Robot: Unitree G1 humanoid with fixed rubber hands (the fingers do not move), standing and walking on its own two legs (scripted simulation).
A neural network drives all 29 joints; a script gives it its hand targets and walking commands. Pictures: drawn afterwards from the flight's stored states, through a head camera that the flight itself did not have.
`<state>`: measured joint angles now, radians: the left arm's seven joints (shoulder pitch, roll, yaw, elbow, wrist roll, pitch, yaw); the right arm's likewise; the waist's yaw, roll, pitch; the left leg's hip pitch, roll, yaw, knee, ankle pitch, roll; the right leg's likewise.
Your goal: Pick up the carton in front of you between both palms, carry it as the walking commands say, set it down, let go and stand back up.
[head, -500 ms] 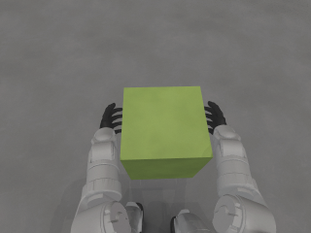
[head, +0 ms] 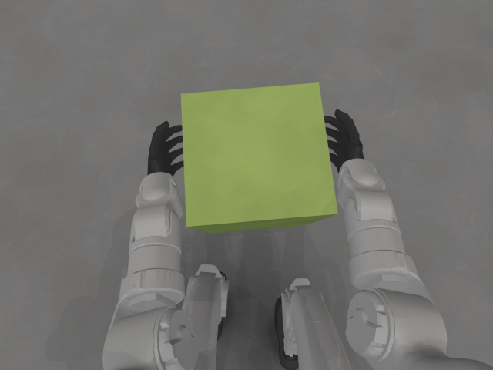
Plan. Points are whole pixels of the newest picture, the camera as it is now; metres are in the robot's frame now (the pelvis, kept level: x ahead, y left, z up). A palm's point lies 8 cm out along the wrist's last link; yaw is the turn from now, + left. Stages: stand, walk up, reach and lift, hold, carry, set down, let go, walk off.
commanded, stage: set down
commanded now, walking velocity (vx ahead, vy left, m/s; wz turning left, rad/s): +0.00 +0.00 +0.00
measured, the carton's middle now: (254, 171) +0.44 +0.03 -0.15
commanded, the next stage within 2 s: none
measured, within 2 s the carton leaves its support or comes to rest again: neither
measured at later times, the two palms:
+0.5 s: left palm (175, 182) +0.44 +0.20 -0.24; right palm (312, 169) +0.48 -0.10 -0.24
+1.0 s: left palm (177, 180) +0.47 +0.22 -0.36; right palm (291, 173) +0.51 -0.08 -0.38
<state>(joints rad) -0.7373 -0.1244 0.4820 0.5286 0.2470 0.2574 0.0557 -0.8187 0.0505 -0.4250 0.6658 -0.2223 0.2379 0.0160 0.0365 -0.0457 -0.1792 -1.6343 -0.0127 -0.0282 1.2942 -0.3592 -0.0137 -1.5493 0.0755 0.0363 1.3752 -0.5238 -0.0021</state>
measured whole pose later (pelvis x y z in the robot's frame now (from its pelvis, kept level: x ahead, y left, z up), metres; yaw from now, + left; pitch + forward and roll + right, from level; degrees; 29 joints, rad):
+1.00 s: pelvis -0.04 +0.00 -0.22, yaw -1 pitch +44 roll +0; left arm -1.30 0.17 0.42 0.83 0.04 0.24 0.10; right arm -1.38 -0.19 -0.20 0.94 -0.05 0.21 -0.13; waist 0.12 -0.02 0.19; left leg -2.34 -0.02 -0.03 2.03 -0.44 -0.04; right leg -2.24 0.10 0.00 2.15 -0.67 0.01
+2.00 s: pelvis -0.04 +0.00 -0.24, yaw +0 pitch +38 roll +2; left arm -1.38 0.29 0.50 1.06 0.06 0.15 -0.03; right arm -1.47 -0.17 -0.26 1.03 -0.18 0.16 -0.01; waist 0.10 0.03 0.33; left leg -2.32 -0.01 -0.01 2.11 -0.46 -0.04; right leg -2.22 0.12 0.02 2.24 -0.68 0.01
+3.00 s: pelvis -0.03 +0.01 -0.10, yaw -1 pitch +48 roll -1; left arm -1.09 0.23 0.34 0.77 -0.09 0.16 0.08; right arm -1.25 -0.35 -0.15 0.91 0.03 0.20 -0.04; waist 0.12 -0.03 -0.03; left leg -2.07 -0.02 -0.02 1.64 -0.40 -0.01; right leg -1.98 0.09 0.03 1.73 -0.59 0.02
